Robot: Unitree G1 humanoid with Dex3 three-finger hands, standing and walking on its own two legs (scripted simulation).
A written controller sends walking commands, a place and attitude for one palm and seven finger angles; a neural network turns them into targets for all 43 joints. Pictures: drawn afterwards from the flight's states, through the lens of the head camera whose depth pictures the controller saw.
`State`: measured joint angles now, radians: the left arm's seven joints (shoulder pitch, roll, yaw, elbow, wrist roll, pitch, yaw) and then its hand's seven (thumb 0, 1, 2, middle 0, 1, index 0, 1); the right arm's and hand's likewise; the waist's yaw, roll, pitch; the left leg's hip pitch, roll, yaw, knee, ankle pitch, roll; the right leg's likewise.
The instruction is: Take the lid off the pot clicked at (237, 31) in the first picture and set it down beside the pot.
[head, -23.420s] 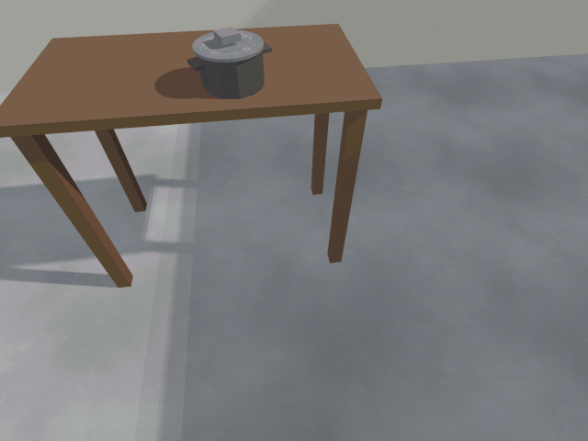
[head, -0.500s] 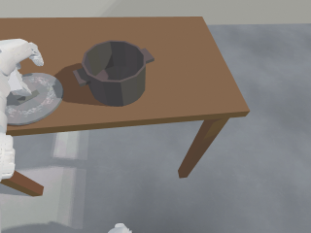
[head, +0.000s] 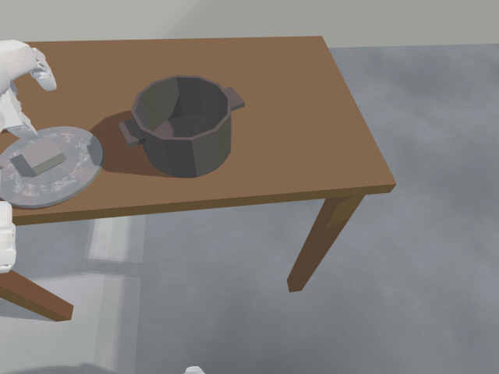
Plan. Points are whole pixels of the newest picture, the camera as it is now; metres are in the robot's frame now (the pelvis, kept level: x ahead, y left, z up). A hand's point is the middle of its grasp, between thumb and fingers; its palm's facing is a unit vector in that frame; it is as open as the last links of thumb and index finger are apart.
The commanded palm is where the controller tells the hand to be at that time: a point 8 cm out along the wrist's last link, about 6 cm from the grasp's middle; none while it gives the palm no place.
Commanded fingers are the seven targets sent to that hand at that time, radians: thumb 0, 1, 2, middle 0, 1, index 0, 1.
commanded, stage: raise the empty hand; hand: left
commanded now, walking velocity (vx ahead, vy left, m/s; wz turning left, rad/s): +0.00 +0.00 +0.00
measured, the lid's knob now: (43, 154) +0.48 +0.32 +0.06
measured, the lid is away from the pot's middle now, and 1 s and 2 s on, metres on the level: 0.24 0.24 0.24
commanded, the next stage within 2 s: draw the hand back to the body in 0.62 s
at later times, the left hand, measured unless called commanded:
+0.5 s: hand out of the picture +0.49 +0.31 +0.22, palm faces -0.31 -0.10 -0.95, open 11.1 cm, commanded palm +0.50 +0.31 +0.29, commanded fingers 0.00 -0.07 0.77 -0.40 -0.76 -0.40 -0.76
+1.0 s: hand out of the picture +0.47 +0.31 +0.21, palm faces -0.29 -0.08 -0.95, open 11.1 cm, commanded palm +0.44 +0.31 +0.28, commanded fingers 0.00 -0.07 0.77 -0.40 -0.76 -0.40 -0.76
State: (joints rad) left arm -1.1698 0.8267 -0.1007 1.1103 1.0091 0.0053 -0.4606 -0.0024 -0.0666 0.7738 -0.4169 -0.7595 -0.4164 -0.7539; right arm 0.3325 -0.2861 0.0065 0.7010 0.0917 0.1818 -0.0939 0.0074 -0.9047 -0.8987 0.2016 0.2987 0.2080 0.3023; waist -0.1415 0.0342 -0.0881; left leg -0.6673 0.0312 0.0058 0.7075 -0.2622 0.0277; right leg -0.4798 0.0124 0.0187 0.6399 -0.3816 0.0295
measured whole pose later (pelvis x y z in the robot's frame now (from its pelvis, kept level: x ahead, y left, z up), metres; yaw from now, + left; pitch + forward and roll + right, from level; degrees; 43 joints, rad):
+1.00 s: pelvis +0.01 +0.00 +0.01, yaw +1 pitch +11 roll -2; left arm -1.15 0.85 -0.07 0.97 1.00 0.05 -0.53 0.00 -0.07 0.77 -0.42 -0.76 -0.42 -0.75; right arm 0.29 -0.28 0.00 0.66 0.10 0.23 -0.04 0.01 -0.91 -0.90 0.20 0.30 0.21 0.30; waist -0.12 0.04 -0.07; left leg -0.59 0.01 0.00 0.65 -0.24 0.03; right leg -0.40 0.00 0.01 0.58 -0.37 0.03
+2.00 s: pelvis +0.03 -0.05 +0.03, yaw +0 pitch -2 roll +0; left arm -0.21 0.43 0.38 0.05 -0.09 -0.05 0.07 0.00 0.53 0.85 -0.28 -0.47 -0.28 -0.46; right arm 0.15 -0.26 0.02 0.68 0.03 -0.03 -0.07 0.02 -0.91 -0.90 0.20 0.30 0.21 0.30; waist 0.03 0.05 0.00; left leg -0.18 0.06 0.01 0.41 -0.19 -0.03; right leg -0.02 0.04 0.02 0.38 -0.32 -0.04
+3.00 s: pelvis +0.00 -0.02 +0.03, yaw +1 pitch -7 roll -1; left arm 0.41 0.34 0.35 -0.54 -0.09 -0.10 0.08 0.01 0.89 0.90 -0.21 -0.30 -0.21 -0.30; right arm 0.15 -0.20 0.03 0.68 -0.02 -0.12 -0.07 0.02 -0.90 -0.90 0.20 0.30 0.21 0.30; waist 0.08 0.05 0.03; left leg -0.13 0.03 0.01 0.39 -0.15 -0.01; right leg 0.06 0.01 0.01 0.32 -0.26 0.00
